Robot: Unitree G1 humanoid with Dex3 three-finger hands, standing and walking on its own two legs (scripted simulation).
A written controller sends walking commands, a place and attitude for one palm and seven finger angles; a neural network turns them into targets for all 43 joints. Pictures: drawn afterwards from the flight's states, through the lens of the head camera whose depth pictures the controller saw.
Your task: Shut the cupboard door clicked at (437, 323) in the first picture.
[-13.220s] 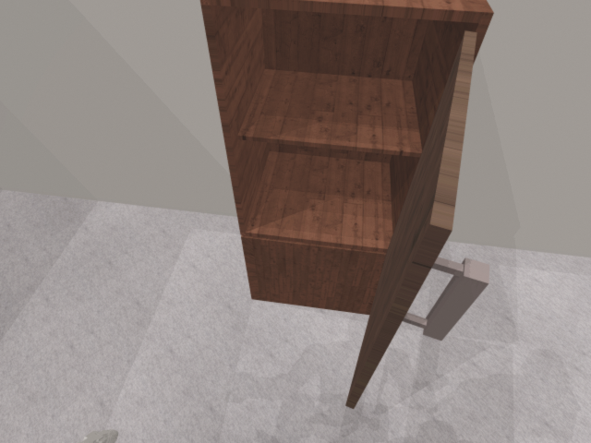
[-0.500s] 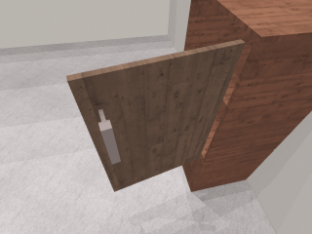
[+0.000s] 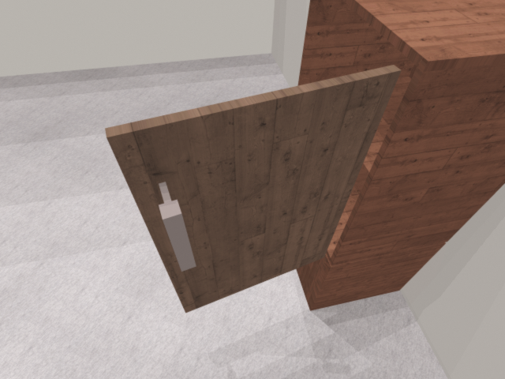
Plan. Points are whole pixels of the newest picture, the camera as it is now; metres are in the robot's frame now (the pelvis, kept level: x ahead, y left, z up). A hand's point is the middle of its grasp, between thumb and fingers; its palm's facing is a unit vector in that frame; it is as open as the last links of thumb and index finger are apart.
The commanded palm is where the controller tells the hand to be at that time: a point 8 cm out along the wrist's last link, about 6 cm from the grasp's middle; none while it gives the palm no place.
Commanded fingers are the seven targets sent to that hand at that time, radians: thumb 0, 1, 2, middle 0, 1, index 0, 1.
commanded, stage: look again from close up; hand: left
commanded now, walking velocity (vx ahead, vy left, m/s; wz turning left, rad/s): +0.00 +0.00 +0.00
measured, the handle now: (176, 227) +0.32 +0.14 +0.08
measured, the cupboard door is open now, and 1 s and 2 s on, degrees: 100 100 100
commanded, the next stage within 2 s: shuffle to correct the standing spot in 0.22 s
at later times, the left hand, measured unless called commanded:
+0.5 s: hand out of the picture -0.01 +0.17 -0.18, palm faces +0.06 -0.98 -0.19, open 7.4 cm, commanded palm none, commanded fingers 0.00 0.90 0.90 -0.20 -0.30 -0.20 -0.30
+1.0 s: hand out of the picture -0.07 +0.12 -0.21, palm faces +0.26 -0.95 -0.15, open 7.4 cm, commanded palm none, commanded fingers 0.00 0.90 0.90 -0.20 -0.30 -0.20 -0.30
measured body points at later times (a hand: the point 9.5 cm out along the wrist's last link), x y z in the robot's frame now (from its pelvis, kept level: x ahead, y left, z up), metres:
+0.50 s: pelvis -0.01 +0.00 +0.00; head +0.01 +0.00 +0.45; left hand -0.01 +0.22 -0.16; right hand +0.02 -0.23 -0.16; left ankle +0.01 +0.14 -0.74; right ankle -0.07 -0.11 -0.74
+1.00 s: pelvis -0.03 -0.05 -0.03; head +0.01 -0.01 +0.42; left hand -0.09 +0.17 -0.20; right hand +0.11 -0.26 -0.16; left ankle -0.02 +0.03 -0.74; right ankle -0.06 -0.14 -0.69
